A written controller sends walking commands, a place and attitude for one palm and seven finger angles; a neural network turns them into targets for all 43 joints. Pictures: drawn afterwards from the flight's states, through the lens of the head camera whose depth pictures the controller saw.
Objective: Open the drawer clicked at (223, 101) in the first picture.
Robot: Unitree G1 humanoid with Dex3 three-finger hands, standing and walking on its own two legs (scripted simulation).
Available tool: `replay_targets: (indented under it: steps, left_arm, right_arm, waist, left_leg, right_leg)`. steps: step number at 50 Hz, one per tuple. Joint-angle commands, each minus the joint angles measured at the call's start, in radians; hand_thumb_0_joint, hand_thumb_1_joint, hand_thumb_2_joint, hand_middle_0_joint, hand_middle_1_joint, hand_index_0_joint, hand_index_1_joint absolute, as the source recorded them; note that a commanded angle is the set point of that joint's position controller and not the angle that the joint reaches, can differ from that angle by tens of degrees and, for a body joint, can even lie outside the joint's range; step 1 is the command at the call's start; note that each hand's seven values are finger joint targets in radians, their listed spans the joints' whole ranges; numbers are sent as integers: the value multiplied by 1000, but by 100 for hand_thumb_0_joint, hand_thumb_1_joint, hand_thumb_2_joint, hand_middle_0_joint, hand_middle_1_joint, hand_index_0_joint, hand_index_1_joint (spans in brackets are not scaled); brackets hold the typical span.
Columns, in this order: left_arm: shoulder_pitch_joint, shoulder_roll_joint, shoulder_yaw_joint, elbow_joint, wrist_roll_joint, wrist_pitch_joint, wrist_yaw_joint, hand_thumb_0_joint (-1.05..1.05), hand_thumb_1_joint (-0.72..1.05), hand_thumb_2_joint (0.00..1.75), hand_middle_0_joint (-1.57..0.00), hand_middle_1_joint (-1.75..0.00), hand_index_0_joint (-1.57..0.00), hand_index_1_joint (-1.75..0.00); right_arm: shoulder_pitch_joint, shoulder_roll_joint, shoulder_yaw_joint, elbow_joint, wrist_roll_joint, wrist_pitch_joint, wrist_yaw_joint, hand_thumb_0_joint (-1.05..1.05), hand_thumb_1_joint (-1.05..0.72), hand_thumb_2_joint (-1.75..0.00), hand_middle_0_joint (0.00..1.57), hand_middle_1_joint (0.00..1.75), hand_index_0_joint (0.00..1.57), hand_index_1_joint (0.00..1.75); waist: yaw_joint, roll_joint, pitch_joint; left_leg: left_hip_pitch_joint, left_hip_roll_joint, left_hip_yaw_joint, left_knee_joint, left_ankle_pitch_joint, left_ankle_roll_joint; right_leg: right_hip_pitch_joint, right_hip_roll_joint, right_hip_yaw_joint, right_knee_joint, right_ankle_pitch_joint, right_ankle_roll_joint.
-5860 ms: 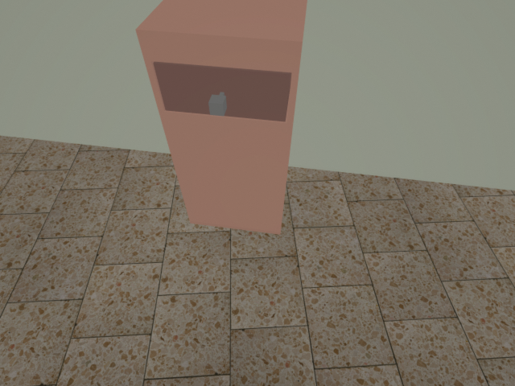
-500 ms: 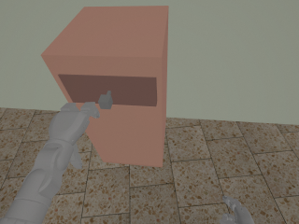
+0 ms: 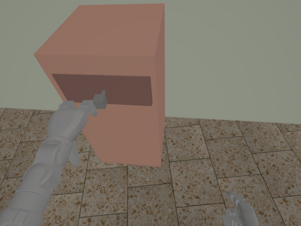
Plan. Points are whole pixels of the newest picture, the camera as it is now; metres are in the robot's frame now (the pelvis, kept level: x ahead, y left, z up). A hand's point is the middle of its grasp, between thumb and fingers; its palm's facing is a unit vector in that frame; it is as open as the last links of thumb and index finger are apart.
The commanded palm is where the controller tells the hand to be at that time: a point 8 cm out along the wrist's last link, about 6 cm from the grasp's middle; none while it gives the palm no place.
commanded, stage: move the hooked fingers above the handle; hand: left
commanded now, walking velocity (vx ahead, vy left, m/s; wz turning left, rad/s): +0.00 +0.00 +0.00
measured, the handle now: (101, 98) +0.55 +0.28 -0.04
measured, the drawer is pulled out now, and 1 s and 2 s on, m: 0.00 0.00 0.00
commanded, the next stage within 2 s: none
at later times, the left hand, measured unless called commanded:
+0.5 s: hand (88, 111) +0.41 +0.25 +0.06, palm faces +0.00 +0.00 -1.00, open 13.8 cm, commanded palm +0.39 +0.26 +0.11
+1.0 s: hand (90, 100) +0.47 +0.27 +0.04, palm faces -0.04 +0.00 -1.00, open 13.8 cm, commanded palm +0.45 +0.28 +0.09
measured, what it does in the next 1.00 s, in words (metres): stands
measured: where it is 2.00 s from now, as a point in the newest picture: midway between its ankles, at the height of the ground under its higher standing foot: outside the picture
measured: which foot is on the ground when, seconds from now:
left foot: down 0.00-1.00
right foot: down 0.00-1.00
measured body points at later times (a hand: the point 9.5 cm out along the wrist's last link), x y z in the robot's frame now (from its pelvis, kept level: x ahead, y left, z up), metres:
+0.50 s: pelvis +0.00 +0.01 -0.01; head +0.06 -0.02 +0.43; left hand +0.40 +0.25 +0.11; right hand +0.09 -0.26 -0.15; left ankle -0.04 +0.11 -0.74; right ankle +0.02 -0.10 -0.74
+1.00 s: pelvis +0.00 +0.02 -0.02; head +0.09 +0.01 +0.42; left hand +0.46 +0.27 +0.09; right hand +0.04 -0.26 -0.15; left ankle -0.04 +0.11 -0.74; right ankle +0.02 -0.10 -0.74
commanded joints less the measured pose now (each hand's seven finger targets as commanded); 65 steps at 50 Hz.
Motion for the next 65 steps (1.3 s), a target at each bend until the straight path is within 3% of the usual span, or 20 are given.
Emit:
replay_targets:
  steps: [1, 6, 7, 13, 18, 23, 25, 28, 32, 33, 36, 38, 45, 47, 50, 53, 55, 57, 59, 65]
  left_arm:
    - [-362, 284, 195, -109, 3, -45, 43, 0, -50, 30, -30, -120, -30, -120]
    - [-471, 236, 129, -43, 9, -86, 45, 0, -50, 30, -30, -120, -30, -120]
    - [-507, 222, 112, -29, 8, -92, 44, 0, -50, 30, -30, -120, -30, -120]
    - [-596, 317, 187, 90, 26, -123, 68, 0, -50, 30, -30, -120, -30, -120]
    - [-656, 314, 189, 158, 47, -135, 111, 0, -50, 30, -30, -120, -30, -120]
    - [-679, 291, 170, 266, 58, -114, 133, 0, -50, 30, -30, -120, -30, -120]
    - [-683, 330, 195, 316, 61, -106, 131, 0, -50, 30, -30, -120, -30, -120]
    - [-754, 345, 185, 361, 68, -109, 126, 0, -50, 30, -30, -120, -30, -120]
    - [-843, 362, 182, 377, 83, -141, 127, 0, -50, 30, -30, -120, -30, -120]
    - [-863, 339, 160, 377, 81, -148, 130, 0, -50, 30, -30, -120, -30, -120]
    - [-882, 349, 167, 406, 88, -168, 141, 0, -50, 30, -30, -120, -30, -120]
    - [-940, 345, 151, 444, 91, -167, 148, 0, -50, 30, -30, -120, -30, -120]
    - [-996, 401, 180, 525, 103, -146, 167, 0, -50, 30, -30, -120, -30, -120]
    - [-1022, 380, 159, 539, 105, -142, 164, 0, -50, 30, -30, -120, -30, -120]
    - [-1020, 410, 174, 573, 105, -139, 157, 0, -50, 30, -30, -120, -30, -120]
    - [-1058, 370, 131, 600, 109, -138, 148, 0, -50, 30, -30, -120, -30, -120]
    - [-1085, 401, 143, 620, 115, -138, 145, 0, -50, 30, -30, -120, -30, -120]
    - [-1119, 440, 172, 604, 114, -150, 146, 0, -50, 30, -30, -120, -30, -120]
    - [-1120, 482, 199, 598, 113, -160, 145, 0, -50, 30, -30, -120, -30, -120]
    - [-1100, 503, 207, 654, 114, -158, 141, 0, -50, 30, -30, -120, -30, -120]
  right_arm:
    - [-44, -113, -44, -114, -2, -37, -28, 0, -90, -90, 20, 30, 20, 30]
    - [-5, -120, -59, -107, -1, -45, -25, 0, -90, -90, 20, 30, 20, 30]
    - [5, -121, -62, -107, -2, -47, -25, 0, -90, -90, 20, 30, 20, 30]
    - [61, -135, -75, -90, -2, -37, -27, 0, -90, -90, 20, 30, 20, 30]
    - [99, -135, -86, -83, 0, -29, -19, 0, -90, -90, 20, 30, 20, 30]
    - [141, -144, -97, -72, 2, -22, -9, 0, -90, -90, 20, 30, 20, 30]
    - [152, -152, -99, -66, 3, -17, -12, 0, -90, -90, 20, 30, 20, 30]
    - [168, -158, -97, -65, 7, -13, -15, 0, -90, -90, 20, 30, 20, 30]
    - [197, -162, -101, -54, 3, -11, -20, 0, -90, -90, 20, 30, 20, 30]
    - [208, -160, -102, -53, 1, -13, -19, 0, -90, -90, 20, 30, 20, 30]
    - [230, -160, -106, -44, -3, -12, -17, 0, -90, -90, 20, 30, 20, 30]
    - [250, -167, -105, -30, -4, -12, -15, 0, -90, -90, 20, 30, 20, 30]
    - [290, -180, -106, -11, -15, -5, -8, 0, -90, -90, 20, 30, 20, 30]
    - [299, -180, -106, -10, -17, 1, -7, 0, -90, -90, 20, 30, 20, 30]
    - [315, -188, -105, -2, -19, 6, -5, 0, -90, -90, 20, 30, 20, 30]
    - [331, -189, -106, 2, -20, 12, -5, 0, -90, -90, 20, 30, 20, 30]
    - [340, -196, -103, 8, -19, 14, -7, 0, -90, -90, 20, 30, 20, 30]
    - [352, -200, -103, 13, -26, 16, -11, 0, -90, -90, 20, 30, 20, 30]
    - [363, -201, -101, 15, -30, 18, -11, 0, -90, -90, 20, 30, 20, 30]
    - [381, -204, -97, 25, -36, 32, -7, 0, -90, -90, 20, 30, 20, 30]
  waist:
    - [-16, -60, -265]
    - [-46, -31, -290]
    - [-59, -52, -301]
    - [-52, -83, -355]
    - [-51, -20, -398]
    - [-64, -53, -412]
    - [-65, -75, -407]
    - [-81, -95, -387]
    - [-101, -48, -411]
    - [-110, -42, -416]
    - [-112, -7, -429]
    - [-136, -13, -407]
    - [-140, -4, -487]
    - [-155, -4, -508]
    - [-151, -1, -494]
    - [-176, 3, -481]
    - [-185, -2, -464]
    - [-186, -8, -508]
    - [-173, 40, -552]
    - [-179, 39, -548]
  left_leg:
    - [-70, -33, 24, -30, 289, 19]
    - [-70, -34, 25, 0, 274, 20]
    - [-80, -36, 24, 9, 268, 23]
    - [-142, -37, 20, 33, 265, 26]
    - [-144, -34, 15, 49, 320, 20]
    - [-152, -25, 16, 57, 337, 20]
    - [-175, -24, 23, 56, 317, 24]
    - [-205, -24, 23, 53, 282, 29]
    - [-187, -21, 13, 68, 295, 30]
    - [-171, -18, 11, 73, 302, 31]
    - [-157, -17, 6, 89, 327, 25]
    - [-175, -14, -5, 96, 309, 22]
    - [-170, -8, -10, 132, 380, 16]
    - [-163, -6, -15, 146, 421, 12]
    - [-174, 0, -13, 154, 443, 13]
    - [-174, 4, -17, 164, 440, 12]
    - [-197, 4, -21, 168, 404, 13]
    - [-191, 4, -21, 182, 435, 16]
    - [-185, 3, -19, 194, 474, 14]
    - [-228, 7, -15, 218, 505, 13]
  right_leg:
    - [248, -2, 57, -27, 260, -14]
    - [180, 0, 50, -12, 235, -15]
    - [179, 0, 51, -10, 232, -11]
    - [187, -4, 59, 24, 250, -9]
    - [151, 6, 43, 61, 275, -20]
    - [125, 14, 33, 71, 276, -21]
    - [131, 14, 38, 68, 274, -18]
    - [123, 13, 41, 62, 250, -15]
    - [81, 18, 39, 72, 239, -20]
    - [63, 18, 38, 73, 238, -19]
    - [27, 23, 35, 85, 234, -23]
    - [-17, 25, 28, 89, 208, -23]
    - [-35, 29, 25, 118, 244, -21]
    - [-46, 32, 23, 126, 261, -20]
    - [-55, 32, 23, 130, 272, -19]
    - [-94, 35, 21, 127, 253, -17]
    - [-114, 36, 20, 131, 231, -18]
    - [-98, 37, 25, 139, 259, -17]
    - [-86, 35, 30, 154, 285, -16]
    - [-98, 40, 27, 170, 308, -12]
